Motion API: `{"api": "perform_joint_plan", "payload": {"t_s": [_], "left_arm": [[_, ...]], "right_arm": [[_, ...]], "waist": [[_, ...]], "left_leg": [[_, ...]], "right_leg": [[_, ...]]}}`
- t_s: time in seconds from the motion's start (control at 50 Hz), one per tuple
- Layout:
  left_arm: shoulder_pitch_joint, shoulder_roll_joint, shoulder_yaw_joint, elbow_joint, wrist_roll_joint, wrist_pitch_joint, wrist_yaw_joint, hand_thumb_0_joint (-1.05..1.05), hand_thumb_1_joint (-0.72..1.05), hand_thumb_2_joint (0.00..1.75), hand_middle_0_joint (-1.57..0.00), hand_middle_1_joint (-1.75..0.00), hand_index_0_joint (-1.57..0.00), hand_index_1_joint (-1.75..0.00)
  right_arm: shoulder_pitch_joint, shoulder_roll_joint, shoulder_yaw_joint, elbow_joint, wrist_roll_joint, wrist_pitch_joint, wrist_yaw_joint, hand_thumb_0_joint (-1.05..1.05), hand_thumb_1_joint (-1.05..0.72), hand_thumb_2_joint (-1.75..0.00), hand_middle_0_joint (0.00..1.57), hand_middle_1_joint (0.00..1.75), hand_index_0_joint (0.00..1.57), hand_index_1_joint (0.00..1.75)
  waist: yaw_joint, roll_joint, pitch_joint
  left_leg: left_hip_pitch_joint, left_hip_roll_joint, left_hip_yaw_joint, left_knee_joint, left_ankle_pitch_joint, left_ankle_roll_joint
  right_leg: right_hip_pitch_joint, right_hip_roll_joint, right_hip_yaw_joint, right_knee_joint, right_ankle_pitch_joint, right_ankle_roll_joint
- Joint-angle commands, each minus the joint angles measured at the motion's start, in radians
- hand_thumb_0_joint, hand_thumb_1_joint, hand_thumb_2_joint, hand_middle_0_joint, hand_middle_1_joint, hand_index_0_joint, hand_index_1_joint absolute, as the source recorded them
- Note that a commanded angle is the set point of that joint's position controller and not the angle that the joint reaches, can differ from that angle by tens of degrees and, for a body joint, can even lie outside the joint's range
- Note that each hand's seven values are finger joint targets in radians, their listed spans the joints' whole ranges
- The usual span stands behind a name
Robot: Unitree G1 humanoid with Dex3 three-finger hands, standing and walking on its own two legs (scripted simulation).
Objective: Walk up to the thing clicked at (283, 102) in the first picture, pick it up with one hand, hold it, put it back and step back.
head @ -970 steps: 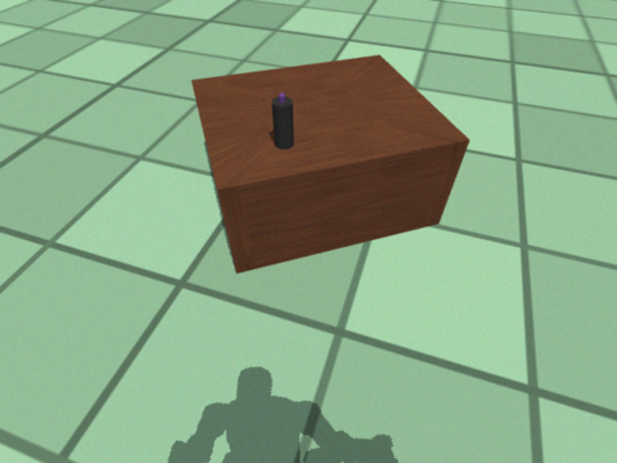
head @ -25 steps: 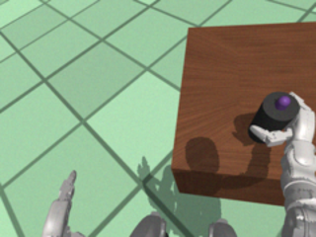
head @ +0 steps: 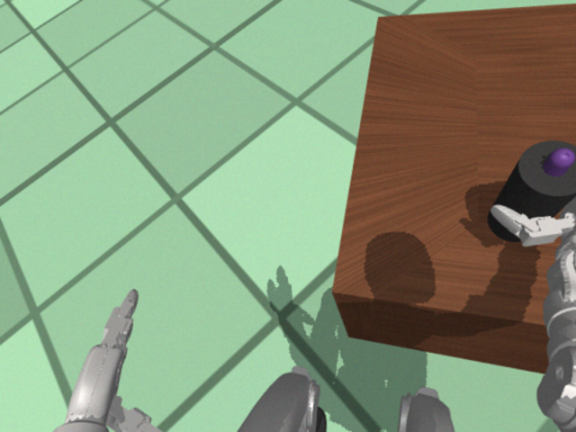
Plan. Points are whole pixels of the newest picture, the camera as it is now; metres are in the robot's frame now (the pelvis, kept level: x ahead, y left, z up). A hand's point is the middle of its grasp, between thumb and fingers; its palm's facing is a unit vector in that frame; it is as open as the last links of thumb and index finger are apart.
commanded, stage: crouch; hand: right
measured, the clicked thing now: (534, 193) +0.48 -0.21 +0.00
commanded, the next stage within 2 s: lower in 0.12 s
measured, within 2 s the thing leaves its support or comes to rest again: rests again in 1.52 s
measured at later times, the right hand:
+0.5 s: hand (525, 202) +0.50 -0.22 -0.06, palm faces +0.22 +0.97 +0.02, open 10.0 cm
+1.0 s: hand (517, 208) +0.51 -0.22 -0.10, palm faces +0.23 +0.97 +0.01, open 10.0 cm
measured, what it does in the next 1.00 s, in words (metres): lowers itself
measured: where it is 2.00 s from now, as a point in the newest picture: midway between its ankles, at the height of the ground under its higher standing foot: outside the picture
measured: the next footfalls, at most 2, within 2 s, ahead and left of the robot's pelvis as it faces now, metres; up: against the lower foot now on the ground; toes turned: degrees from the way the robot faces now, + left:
none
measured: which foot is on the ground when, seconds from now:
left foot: down 0.00-1.00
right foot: down 0.00-1.00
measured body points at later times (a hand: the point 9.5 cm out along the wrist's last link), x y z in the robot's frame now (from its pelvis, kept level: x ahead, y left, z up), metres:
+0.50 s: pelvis -0.01 +0.00 -0.03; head +0.16 -0.07 +0.38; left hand +0.16 +0.25 +0.04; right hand +0.48 -0.27 -0.06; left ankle +0.04 +0.13 -0.61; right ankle +0.04 -0.11 -0.61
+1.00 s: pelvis -0.02 +0.00 -0.05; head +0.17 -0.08 +0.35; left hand +0.15 +0.26 +0.04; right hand +0.49 -0.28 -0.10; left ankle +0.04 +0.13 -0.61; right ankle +0.04 -0.11 -0.61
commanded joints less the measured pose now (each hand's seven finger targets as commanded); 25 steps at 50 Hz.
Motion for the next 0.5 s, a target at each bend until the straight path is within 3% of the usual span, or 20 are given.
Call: {"api": "perform_joint_plan", "payload": {"t_s": [0.0, 0.02, 0.08, 0.1, 0.18, 0.24, 0.32, 0.36, 0.38, 0.48], "left_arm": [[0.023, 0.174, 0.105, -0.221, -0.005, -0.048, 0.016, 0.0, -0.52, 0.04, -0.05, -0.05, -0.06, -0.04], [0.049, 0.195, 0.127, -0.205, -0.004, -0.044, 0.019, 0.0, -0.52, 0.03, -0.05, -0.05, -0.06, -0.04], [0.053, 0.174, 0.103, -0.22, -0.005, -0.044, 0.015, 0.0, -0.52, 0.03, -0.05, -0.05, -0.06, -0.04], [0.052, 0.182, 0.113, -0.234, -0.003, -0.043, 0.015, 0.0, -0.52, 0.03, -0.05, -0.05, -0.06, -0.04], [0.051, 0.18, 0.109, -0.247, -0.005, -0.044, 0.015, 0.0, -0.52, 0.04, -0.05, -0.05, -0.06, -0.04], [0.049, 0.159, 0.076, -0.238, -0.004, -0.042, 0.014, 0.0, -0.54, 0.05, -0.05, -0.05, -0.05, -0.05], [0.046, 0.157, 0.058, -0.26, 0.002, -0.048, 0.013, 0.0, -0.55, 0.05, -0.05, -0.04, -0.05, -0.05], [0.051, 0.174, 0.075, -0.294, 0.003, -0.05, 0.013, 0.0, -0.55, 0.05, -0.05, -0.05, -0.05, -0.05], [0.059, 0.194, 0.101, -0.312, 0.005, -0.05, 0.014, 0.0, -0.55, 0.05, -0.05, -0.05, -0.05, -0.05], [0.08, 0.205, 0.121, -0.313, 0.009, -0.045, 0.008, 0.0, -0.55, 0.06, -0.05, -0.05, -0.04, -0.05]], "right_arm": [[-0.477, -0.279, -0.027, -0.228, 0.007, -0.098, 0.006, 0.0, -0.07, -1.25, 1.18, 1.36, 1.23, 1.36], [-0.476, -0.293, -0.044, -0.23, 0.009, -0.098, 0.006, 0.0, -0.07, -1.24, 1.18, 1.35, 1.23, 1.35], [-0.491, -0.302, -0.049, -0.22, 0.011, -0.093, 0.013, 0.0, -0.07, -1.25, 1.19, 1.36, 1.24, 1.36], [-0.489, -0.324, -0.067, -0.216, 0.009, -0.091, 0.011, 0.0, -0.08, -1.26, 1.21, 1.37, 1.25, 1.37], [-0.509, -0.342, -0.062, -0.243, 0.002, -0.085, 0.014, 0.0, -0.06, -1.24, 1.19, 1.36, 1.24, 1.36], [-0.495, -0.312, -0.038, -0.199, -0.001, -0.076, 0.019, 0.0, -0.1, -1.26, 1.2, 1.37, 1.25, 1.37], [-0.478, -0.306, -0.048, -0.156, -0.003, -0.081, 0.022, 0.0, -0.07, -1.25, 1.17, 1.35, 1.22, 1.35], [-0.486, -0.35, -0.07, -0.173, -0.007, -0.091, 0.017, 0.0, -0.08, -1.24, 1.17, 1.35, 1.23, 1.35], [-0.483, -0.357, -0.083, -0.179, -0.005, -0.096, 0.015, 0.0, -0.1, -1.25, 1.18, 1.35, 1.23, 1.36], [-0.52, -0.372, -0.085, -0.229, -0.009, -0.119, 0.012, 0.0, -0.13, -1.29, 1.23, 1.4, 1.28, 1.4]], "waist": [[0.008, -0.297, -0.546], [0.016, -0.287, -0.532], [0.015, -0.298, -0.555], [0.019, -0.285, -0.551], [0.022, -0.317, -0.586], [0.021, -0.341, -0.557], [0.038, -0.326, -0.521], [0.034, -0.346, -0.552], [0.05, -0.343, -0.574], [0.061, -0.415, -0.607]], "left_leg": [[0.199, -0.022, -0.039, -0.128, 0.277, 0.024], [0.187, -0.023, -0.035, -0.126, 0.276, 0.025], [0.205, -0.022, -0.05, -0.119, 0.291, 0.02], [0.214, -0.02, -0.057, -0.122, 0.295, 0.017], [0.218, -0.018, -0.067, -0.115, 0.295, 0.014], [0.151, -0.028, -0.042, -0.093, 0.275, 0.023], [0.116, -0.031, -0.03, -0.068, 0.275, 0.027], [0.109, -0.032, -0.028, -0.054, 0.285, 0.027], [0.105, -0.035, -0.018, -0.044, 0.297, 0.028], [0.046, -0.042, -0.009, -0.008, 0.287, 0.033]], "right_leg": [[0.435, 0.031, 0.034, -0.135, 0.317, -0.004], [0.426, 0.031, 0.037, -0.133, 0.313, -0.005], [0.397, 0.033, 0.034, -0.111, 0.314, -0.011], [0.373, 0.034, 0.034, -0.101, 0.307, -0.014], [0.372, 0.031, 0.034, -0.089, 0.302, -0.014], [0.392, 0.028, 0.044, -0.097, 0.316, -0.006], [0.356, 0.021, 0.051, -0.077, 0.323, -0.004], [0.372, 0.02, 0.053, -0.063, 0.345, -0.005], [0.393, 0.018, 0.058, -0.058, 0.372, -0.004], [0.434, 0.014, 0.069, -0.038, 0.429, 0.002]]}}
